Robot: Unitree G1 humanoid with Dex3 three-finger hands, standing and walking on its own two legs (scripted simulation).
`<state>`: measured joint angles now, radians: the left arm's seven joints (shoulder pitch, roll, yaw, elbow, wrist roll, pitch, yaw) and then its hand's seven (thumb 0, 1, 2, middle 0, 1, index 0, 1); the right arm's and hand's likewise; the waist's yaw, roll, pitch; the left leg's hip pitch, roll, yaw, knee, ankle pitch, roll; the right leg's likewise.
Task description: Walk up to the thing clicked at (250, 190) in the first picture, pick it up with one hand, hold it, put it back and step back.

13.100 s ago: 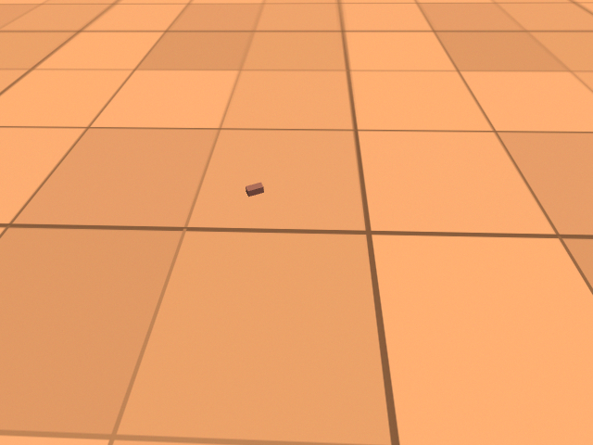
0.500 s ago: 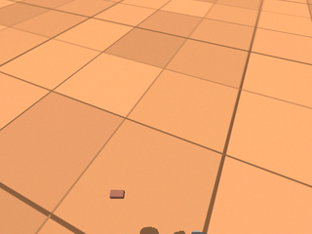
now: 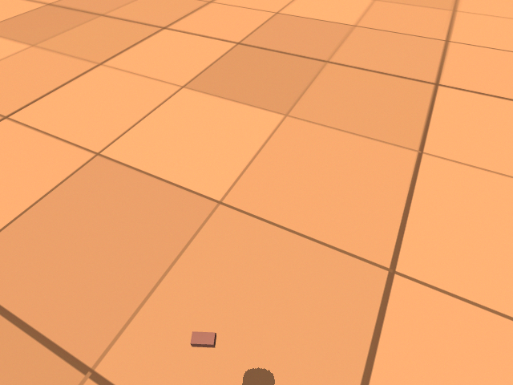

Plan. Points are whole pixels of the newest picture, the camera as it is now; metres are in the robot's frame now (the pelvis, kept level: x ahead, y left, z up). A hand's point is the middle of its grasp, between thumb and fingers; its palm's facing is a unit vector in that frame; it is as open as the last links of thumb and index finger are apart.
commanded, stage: walk up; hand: left
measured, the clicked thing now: (203, 339) +0.41 +0.26 -0.74
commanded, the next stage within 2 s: stand in 1.40 s
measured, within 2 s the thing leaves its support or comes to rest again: neither
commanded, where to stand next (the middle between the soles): +0.03 -0.01 m, yaw +0 degrees
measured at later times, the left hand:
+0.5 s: hand out of the picture +0.10 +0.26 -0.13, palm faces -0.01 -0.94 -0.34, open 7.4 cm
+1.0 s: hand out of the picture +0.09 +0.23 -0.13, palm faces -0.01 -0.95 -0.31, open 7.4 cm
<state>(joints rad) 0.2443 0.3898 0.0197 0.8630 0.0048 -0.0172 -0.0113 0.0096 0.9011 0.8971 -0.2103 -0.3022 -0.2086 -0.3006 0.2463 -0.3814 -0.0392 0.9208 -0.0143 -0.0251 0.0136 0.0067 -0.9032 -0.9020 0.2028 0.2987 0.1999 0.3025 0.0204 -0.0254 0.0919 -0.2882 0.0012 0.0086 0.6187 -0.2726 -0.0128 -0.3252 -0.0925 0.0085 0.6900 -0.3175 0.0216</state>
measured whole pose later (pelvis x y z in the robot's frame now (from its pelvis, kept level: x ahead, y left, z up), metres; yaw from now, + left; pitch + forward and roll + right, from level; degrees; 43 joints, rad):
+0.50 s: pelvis +0.02 +0.00 +0.02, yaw +0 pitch -3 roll +0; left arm 0.10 0.37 0.00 1.10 -0.01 0.00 -0.02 0.01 0.91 0.90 -0.21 -0.30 -0.20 -0.30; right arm 0.06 -0.36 0.00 1.06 0.01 -0.03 0.00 0.01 -0.90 -0.90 0.20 0.30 0.20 0.30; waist 0.01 0.00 0.07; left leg -0.16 0.02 0.00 0.43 -0.22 -0.02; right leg -0.15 -0.05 0.01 0.42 -0.23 0.04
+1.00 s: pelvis +0.02 -0.01 +0.03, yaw +0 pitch -2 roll +0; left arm 0.10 0.33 0.03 1.17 0.01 0.01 -0.03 0.01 0.91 0.90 -0.21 -0.30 -0.21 -0.30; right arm 0.13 -0.36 -0.01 1.17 -0.01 -0.02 0.00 0.01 -0.90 -0.90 0.20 0.30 0.20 0.30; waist -0.01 0.00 0.05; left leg -0.13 0.05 -0.01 0.33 -0.16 -0.04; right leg -0.12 -0.03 -0.01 0.34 -0.18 0.02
